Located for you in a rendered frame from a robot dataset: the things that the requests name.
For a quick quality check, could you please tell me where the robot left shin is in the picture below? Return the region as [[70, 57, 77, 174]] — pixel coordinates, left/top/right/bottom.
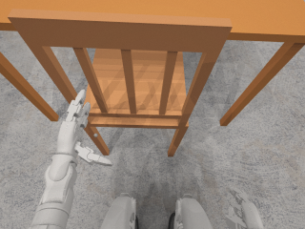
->
[[120, 193, 135, 229]]

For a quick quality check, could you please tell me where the chair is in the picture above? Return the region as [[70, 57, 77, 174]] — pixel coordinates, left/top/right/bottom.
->
[[8, 9, 233, 157]]

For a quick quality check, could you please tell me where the table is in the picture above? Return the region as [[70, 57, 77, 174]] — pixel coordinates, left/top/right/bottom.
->
[[0, 0, 305, 126]]

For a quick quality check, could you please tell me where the robot left forearm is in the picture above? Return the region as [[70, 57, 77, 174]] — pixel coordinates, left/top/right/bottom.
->
[[28, 153, 78, 229]]

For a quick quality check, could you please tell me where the left robot thigh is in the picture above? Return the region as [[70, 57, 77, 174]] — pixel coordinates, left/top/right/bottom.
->
[[100, 196, 136, 229]]

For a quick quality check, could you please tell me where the robot left hand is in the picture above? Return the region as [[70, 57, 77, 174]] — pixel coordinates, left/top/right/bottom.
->
[[56, 90, 112, 167]]

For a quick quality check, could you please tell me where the robot right hand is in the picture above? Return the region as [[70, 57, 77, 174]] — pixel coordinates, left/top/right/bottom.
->
[[225, 185, 264, 229]]

